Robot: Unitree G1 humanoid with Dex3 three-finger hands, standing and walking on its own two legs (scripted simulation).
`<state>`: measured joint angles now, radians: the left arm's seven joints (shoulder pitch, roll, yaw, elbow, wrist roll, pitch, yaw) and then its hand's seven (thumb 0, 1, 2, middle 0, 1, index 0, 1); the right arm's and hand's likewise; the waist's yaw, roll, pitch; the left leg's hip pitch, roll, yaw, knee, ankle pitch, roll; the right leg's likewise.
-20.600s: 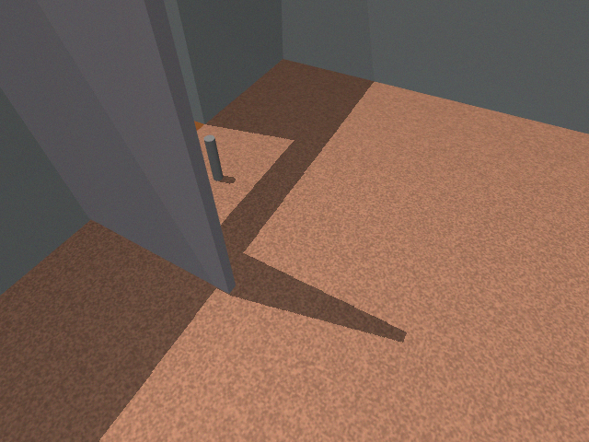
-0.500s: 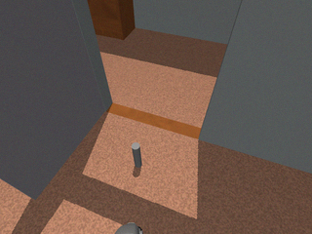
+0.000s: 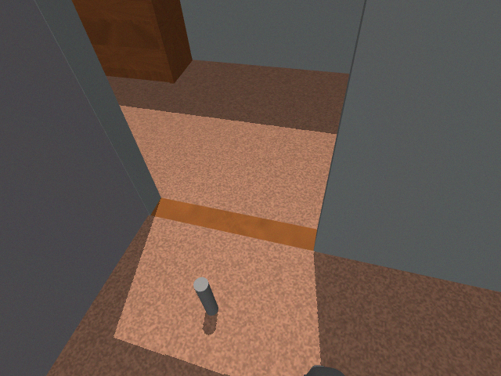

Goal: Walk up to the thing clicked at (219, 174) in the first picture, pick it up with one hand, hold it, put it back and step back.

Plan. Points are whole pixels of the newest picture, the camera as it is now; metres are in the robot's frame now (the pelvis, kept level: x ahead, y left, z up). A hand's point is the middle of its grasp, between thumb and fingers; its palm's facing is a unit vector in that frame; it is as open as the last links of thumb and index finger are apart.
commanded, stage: walk up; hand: left
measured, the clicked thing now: (207, 297) +0.48 +0.21 -0.63
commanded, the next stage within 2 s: stand in 1.62 s
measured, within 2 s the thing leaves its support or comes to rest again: neither
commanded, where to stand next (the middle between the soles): +0.15 +0.03 m, yaw +0 degrees
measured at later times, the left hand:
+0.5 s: hand out of the picture +0.13 +0.29 -0.15, palm faces +0.01 -0.93 -0.36, open 7.4 cm
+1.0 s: hand out of the picture +0.14 +0.29 -0.13, palm faces +0.02 -0.93 -0.36, open 7.4 cm
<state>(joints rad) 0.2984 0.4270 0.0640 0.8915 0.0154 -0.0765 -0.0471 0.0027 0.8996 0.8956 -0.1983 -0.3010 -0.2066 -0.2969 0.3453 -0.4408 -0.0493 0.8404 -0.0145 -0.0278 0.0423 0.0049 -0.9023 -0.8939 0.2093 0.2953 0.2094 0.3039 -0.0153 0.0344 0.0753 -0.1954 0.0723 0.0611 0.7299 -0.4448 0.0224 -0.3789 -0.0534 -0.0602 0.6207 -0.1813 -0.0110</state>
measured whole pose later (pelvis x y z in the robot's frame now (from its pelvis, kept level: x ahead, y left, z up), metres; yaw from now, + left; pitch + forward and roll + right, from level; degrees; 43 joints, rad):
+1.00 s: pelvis +0.07 +0.03 +0.03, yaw +1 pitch -3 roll +0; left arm 0.08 0.37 0.00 1.16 0.00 -0.02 0.00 0.00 0.90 0.90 -0.20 -0.30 -0.21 -0.30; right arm 0.03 -0.36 -0.01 1.14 0.00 0.02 0.02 0.00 -0.91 -0.89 0.21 0.29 0.21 0.30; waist 0.02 0.01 0.07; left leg -0.19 0.02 0.02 0.39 -0.15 -0.01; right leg -0.14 -0.06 -0.03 0.37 -0.18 0.04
